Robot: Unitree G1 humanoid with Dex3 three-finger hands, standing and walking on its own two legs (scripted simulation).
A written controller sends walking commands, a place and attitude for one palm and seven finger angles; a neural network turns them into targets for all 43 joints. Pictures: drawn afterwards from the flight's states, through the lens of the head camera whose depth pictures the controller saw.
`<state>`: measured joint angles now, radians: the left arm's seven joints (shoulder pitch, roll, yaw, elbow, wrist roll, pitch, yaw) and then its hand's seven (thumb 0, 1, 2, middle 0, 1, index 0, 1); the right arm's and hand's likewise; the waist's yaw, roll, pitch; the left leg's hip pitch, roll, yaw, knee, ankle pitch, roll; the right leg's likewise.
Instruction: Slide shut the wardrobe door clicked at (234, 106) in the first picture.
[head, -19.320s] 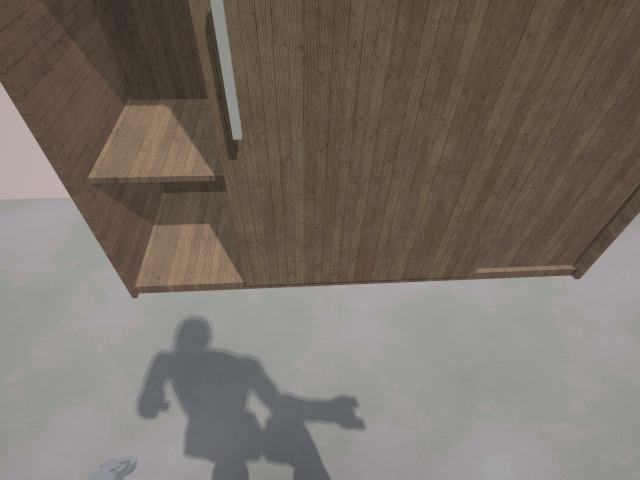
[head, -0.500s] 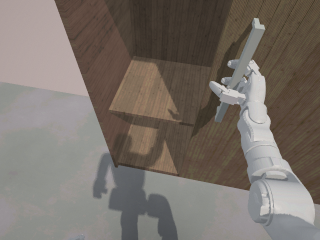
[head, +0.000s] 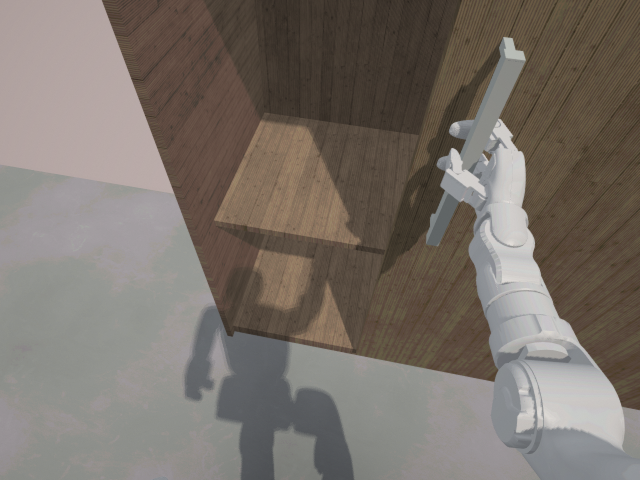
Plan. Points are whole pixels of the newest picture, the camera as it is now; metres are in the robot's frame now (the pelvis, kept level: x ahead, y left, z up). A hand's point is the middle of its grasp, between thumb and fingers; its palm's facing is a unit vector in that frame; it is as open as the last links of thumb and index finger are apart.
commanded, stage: grip the handle and tug to test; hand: right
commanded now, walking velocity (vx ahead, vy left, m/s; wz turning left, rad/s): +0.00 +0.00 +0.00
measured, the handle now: (462, 160) +0.53 -0.11 +0.12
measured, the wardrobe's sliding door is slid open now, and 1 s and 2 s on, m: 0.40 0.40 0.40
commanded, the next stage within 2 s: tug the door sideways, standing still in 0.46 s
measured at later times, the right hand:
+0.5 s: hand (450, 176) +0.47 -0.08 +0.14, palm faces +0.05 +1.00 +0.01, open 5.8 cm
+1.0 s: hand (447, 173) +0.48 -0.08 +0.14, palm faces +0.11 +0.99 -0.03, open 5.6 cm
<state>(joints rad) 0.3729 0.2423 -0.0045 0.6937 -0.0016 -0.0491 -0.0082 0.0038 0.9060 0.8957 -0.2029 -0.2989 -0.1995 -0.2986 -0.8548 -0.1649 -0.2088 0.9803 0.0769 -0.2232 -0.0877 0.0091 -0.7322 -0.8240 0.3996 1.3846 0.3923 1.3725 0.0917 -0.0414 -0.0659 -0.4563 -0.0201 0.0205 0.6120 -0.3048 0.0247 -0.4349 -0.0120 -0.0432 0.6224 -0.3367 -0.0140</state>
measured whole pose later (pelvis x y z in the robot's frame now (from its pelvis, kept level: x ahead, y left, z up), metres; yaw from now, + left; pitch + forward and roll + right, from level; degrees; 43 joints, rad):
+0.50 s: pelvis +0.02 +0.00 +0.00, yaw +2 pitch +8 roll +0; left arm 0.37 0.23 0.01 0.65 -0.01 -0.04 -0.02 0.01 0.91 0.90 -0.20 -0.30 -0.20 -0.30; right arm -0.63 -0.13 -0.18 0.66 0.11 -0.12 -0.09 0.01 -0.78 -0.79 0.31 1.40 0.31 1.35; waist 0.08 -0.05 -0.09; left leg -0.40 -0.03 -0.01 0.56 -0.31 0.02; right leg -0.36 -0.02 -0.07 0.56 -0.35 -0.01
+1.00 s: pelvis +0.03 +0.00 +0.00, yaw -3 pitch +9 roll +0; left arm 0.29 0.23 0.01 0.69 0.00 -0.05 -0.02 0.00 0.91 0.90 -0.20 -0.30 -0.20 -0.30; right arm -0.73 -0.06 -0.04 0.68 0.09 -0.05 -0.20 0.01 -0.76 -0.84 0.37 1.40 0.34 1.40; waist 0.02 -0.05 -0.07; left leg -0.37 0.00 0.07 0.58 -0.35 0.03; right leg -0.37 0.01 0.01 0.58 -0.36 -0.01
